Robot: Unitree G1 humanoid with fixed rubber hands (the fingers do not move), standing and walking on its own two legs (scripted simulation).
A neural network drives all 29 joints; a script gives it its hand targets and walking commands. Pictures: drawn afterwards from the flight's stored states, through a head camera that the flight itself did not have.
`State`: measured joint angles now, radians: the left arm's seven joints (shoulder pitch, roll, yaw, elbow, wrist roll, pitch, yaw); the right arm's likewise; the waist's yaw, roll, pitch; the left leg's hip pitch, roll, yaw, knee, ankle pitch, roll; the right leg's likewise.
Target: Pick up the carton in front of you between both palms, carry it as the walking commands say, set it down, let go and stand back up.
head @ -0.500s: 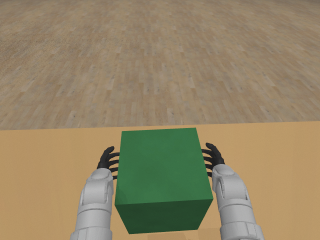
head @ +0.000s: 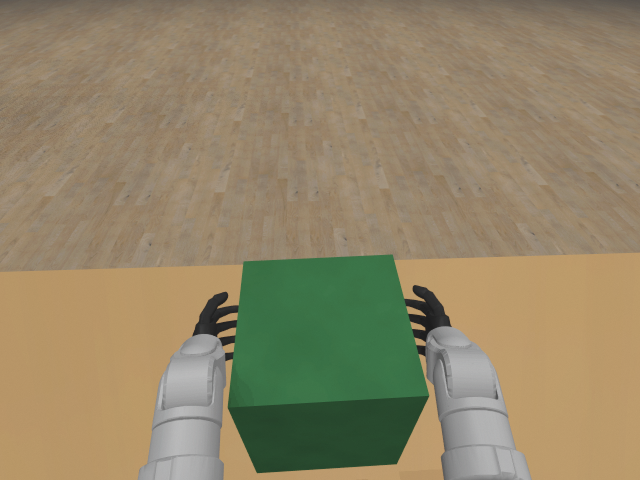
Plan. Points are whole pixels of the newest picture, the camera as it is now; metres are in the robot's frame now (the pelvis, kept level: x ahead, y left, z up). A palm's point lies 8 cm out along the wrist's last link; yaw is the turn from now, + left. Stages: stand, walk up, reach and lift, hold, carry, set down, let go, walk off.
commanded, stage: hold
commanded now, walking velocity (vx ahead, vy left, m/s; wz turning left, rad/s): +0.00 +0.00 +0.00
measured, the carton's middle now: (323, 366) +0.29 +0.00 -0.03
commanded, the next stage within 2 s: carry in 0.92 s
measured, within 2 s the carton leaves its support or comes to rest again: neither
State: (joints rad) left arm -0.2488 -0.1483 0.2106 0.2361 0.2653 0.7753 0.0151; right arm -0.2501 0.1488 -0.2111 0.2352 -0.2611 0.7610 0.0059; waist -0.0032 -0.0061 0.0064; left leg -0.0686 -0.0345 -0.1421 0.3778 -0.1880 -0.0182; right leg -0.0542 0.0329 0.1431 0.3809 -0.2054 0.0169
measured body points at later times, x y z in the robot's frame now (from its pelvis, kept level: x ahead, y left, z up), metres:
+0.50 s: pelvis +0.00 +0.00 +0.00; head -0.04 +0.00 +0.45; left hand +0.30 +0.15 +0.04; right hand +0.30 -0.15 +0.04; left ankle +0.02 +0.13 -0.74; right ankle +0.01 -0.13 -0.74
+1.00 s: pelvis +0.01 +0.00 +0.00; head -0.04 +0.00 +0.45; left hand +0.30 +0.15 +0.04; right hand +0.30 -0.15 +0.04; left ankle +0.02 +0.13 -0.74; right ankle +0.01 -0.14 -0.74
